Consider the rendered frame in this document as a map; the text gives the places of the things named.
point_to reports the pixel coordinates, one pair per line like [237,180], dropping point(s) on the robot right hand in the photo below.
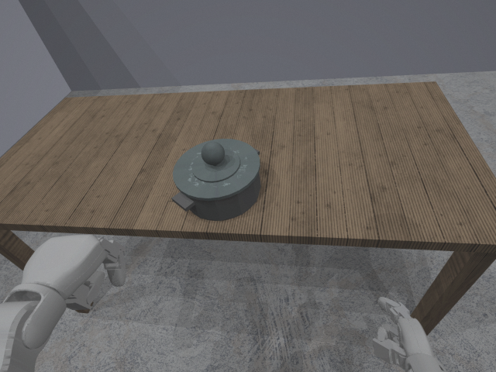
[393,345]

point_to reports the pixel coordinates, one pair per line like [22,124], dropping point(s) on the table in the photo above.
[369,165]

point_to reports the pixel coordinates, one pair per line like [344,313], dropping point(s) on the lid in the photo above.
[199,180]

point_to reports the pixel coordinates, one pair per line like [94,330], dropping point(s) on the robot left hand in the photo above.
[64,263]

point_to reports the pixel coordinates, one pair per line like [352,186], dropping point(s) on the pot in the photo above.
[223,209]

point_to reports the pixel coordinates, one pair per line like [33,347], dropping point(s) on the knob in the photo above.
[212,153]

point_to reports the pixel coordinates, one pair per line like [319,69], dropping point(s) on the robot right forearm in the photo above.
[423,363]

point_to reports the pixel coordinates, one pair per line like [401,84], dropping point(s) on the robot left forearm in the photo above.
[28,316]

